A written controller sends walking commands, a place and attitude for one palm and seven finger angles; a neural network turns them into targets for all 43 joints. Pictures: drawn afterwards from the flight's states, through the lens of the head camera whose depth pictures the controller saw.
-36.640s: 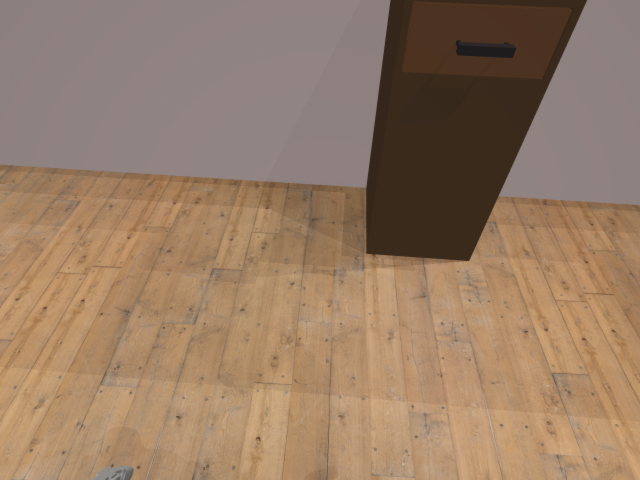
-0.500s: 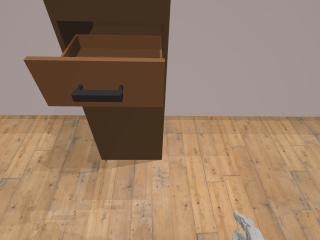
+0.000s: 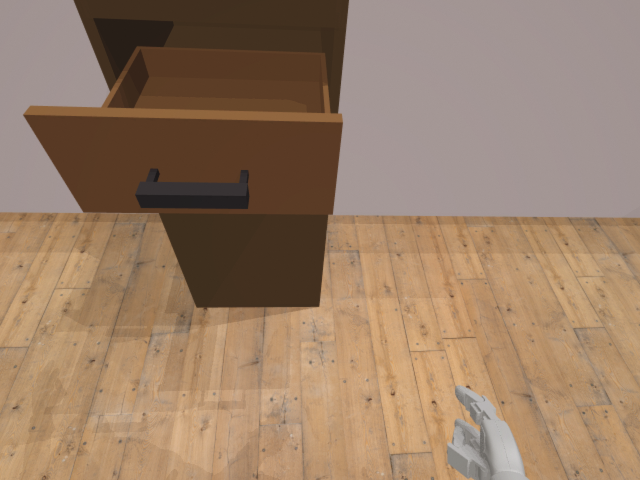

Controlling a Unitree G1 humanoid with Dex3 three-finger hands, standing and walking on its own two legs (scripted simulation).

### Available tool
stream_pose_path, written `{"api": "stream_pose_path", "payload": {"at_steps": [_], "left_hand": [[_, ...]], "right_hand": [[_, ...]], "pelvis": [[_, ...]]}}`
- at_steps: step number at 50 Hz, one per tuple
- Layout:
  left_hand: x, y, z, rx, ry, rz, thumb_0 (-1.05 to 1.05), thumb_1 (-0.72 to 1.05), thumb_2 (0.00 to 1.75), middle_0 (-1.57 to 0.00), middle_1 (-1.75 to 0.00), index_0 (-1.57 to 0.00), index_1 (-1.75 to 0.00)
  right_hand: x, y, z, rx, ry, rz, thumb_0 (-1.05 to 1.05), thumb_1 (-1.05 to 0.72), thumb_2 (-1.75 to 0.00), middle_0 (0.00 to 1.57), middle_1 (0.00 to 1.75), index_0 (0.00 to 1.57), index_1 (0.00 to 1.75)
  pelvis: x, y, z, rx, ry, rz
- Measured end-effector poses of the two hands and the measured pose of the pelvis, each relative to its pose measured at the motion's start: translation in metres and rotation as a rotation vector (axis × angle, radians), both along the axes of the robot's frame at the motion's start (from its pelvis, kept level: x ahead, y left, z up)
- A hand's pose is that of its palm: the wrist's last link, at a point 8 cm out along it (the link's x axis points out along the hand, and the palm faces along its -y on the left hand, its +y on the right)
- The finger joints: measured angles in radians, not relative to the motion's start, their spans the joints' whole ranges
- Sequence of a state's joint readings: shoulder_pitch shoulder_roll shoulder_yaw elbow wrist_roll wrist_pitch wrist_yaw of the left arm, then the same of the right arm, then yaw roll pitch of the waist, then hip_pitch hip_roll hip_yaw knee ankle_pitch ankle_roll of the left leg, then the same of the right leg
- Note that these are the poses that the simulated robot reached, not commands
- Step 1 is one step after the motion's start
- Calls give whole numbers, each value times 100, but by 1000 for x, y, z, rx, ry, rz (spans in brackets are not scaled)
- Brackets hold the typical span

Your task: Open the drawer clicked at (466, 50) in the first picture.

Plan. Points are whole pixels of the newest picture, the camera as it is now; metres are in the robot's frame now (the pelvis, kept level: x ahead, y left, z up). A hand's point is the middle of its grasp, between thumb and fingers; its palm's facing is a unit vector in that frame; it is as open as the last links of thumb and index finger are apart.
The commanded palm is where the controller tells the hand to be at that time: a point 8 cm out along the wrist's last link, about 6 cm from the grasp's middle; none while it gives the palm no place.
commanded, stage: let the arm hang, fingers relaxed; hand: left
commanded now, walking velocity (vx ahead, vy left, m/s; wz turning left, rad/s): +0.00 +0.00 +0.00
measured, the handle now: (197, 185) +0.46 +0.20 +0.10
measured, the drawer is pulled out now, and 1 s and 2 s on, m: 0.27 0.27 0.27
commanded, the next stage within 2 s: look to check the result in 1.16 s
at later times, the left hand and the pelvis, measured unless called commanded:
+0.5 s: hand out of the picture -0.10 +0.17 -0.18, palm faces +0.12 -0.98 -0.18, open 6.9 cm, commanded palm none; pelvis -0.04 -0.01 +0.00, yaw +4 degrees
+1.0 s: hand out of the picture -0.04 +0.14 -0.17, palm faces +0.07 -0.98 -0.18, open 7.3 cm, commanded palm none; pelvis -0.04 -0.02 +0.00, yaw +2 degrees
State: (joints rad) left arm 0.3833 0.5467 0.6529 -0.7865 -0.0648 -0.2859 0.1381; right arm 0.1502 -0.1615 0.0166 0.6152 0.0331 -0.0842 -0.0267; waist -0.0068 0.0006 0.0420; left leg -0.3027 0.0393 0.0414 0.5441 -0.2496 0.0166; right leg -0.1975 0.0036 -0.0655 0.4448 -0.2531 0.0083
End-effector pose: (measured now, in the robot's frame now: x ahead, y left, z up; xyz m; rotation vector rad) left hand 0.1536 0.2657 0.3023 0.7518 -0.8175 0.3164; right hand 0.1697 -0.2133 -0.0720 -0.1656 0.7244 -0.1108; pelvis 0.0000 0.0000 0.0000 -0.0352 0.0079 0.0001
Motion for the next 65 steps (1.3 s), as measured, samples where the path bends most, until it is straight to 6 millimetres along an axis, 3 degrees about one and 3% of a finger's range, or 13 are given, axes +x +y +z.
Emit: {"api": "stream_pose_path", "payload": {"at_steps": [3,5,8,10,13,15,17,19,25,32,38,49,65], "left_hand": [[0,8,-1,-26,21,27,1,89,90,-22,-30,-22,-31],[15,20,-31,-106,139,33,0,89,90,-21,-30,-21,-31],[44,43,-140,-327,608,166,0,90,90,-20,-30,-20,-30],[36,42,-231,-451,963,264,0,91,90,-20,-29,-20,-30],[-21,7,-348,-588,1435,335,0,92,90,-20,-29,-19,-30],[-76,-27,-402,-689,1685,339,1,92,90,-20,-29,-19,-30],[-129,-55,-437,-818,1855,367,1,94,90,-20,-29,-20,-30],[-168,-53,-453,-903,1914,456,-1,102,90,-21,-30,-21,-30],[-256,-48,-455,-977,2109,598,-1,101,90,-21,-30,-21,-30],[-296,-42,-432,-953,2165,716,0,95,90,-21,-30,-20,-30],[-281,-46,-429,-922,2121,708,1,92,90,-20,-29,-20,-30],[-207,-74,-444,-916,2021,514,1,92,90,-20,-29,-20,-30],[-198,-69,-441,-918,2046,549,1,92,90,-20,-29,-20,-30]], "right_hand": [[-4,3,-1,13,0,-5,1,-90,-90,21,30,20,30],[-8,0,-9,27,-11,20,1,-90,-90,21,30,20,30],[-18,-13,-34,25,48,35,1,-90,-90,21,30,20,30],[-31,-23,-49,27,92,15,1,-90,-90,21,30,20,30],[-62,-38,-66,17,188,-22,1,-90,-90,21,30,20,30],[-91,-44,-70,-3,290,-41,1,-90,-90,21,30,20,30],[-123,-48,-69,-37,409,-50,1,-91,-90,20,30,20,30],[-154,-51,-68,-72,525,-55,1,-91,-90,20,30,20,30],[-222,-41,-59,-89,751,-70,1,-91,-90,20,30,20,30],[-232,-19,-73,4,754,-71,1,-91,-90,20,30,20,30],[-216,-5,-84,75,685,-63,1,-91,-90,20,30,20,30],[-226,-11,-80,71,694,-105,1,-92,-90,20,30,20,30],[-224,-12,-76,60,746,-115,1,-91,-90,20,30,20,30]], "pelvis": [[-2,2,1,-1,-2,-2],[-6,4,-2,4,12,7],[-15,8,-8,30,20,18],[-21,6,-14,58,19,17],[-29,1,-17,61,-6,19],[-33,-3,-15,57,-16,27],[-35,-7,-14,44,-22,33],[-38,-10,-14,20,-23,50],[-44,-10,-4,10,-27,66],[-48,-9,2,23,-34,60],[-48,-11,2,30,-41,46],[-42,-18,2,35,-44,34],[-29,-19,5,33,-38,37]]}}
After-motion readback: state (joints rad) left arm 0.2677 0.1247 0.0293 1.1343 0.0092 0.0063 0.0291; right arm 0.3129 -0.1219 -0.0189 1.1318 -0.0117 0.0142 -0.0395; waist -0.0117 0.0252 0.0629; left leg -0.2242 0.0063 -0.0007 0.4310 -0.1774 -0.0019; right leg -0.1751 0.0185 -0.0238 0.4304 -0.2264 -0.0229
